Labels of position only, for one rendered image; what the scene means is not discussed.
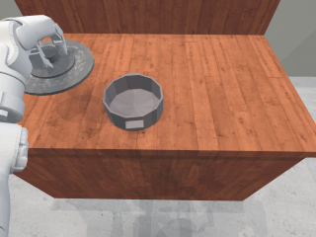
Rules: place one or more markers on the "pot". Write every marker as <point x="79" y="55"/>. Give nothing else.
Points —
<point x="133" y="101"/>

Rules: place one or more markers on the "knob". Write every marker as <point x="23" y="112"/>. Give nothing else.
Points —
<point x="50" y="53"/>

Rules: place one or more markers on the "left robot upper arm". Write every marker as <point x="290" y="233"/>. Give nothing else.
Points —
<point x="14" y="148"/>

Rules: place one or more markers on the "robot left forearm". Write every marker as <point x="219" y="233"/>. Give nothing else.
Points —
<point x="17" y="39"/>

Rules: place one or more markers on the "lid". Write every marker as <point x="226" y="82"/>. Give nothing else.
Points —
<point x="67" y="72"/>

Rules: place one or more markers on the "table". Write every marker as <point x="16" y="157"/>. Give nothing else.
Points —
<point x="232" y="120"/>

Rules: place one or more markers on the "left robot hand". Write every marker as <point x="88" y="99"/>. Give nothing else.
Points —
<point x="45" y="27"/>

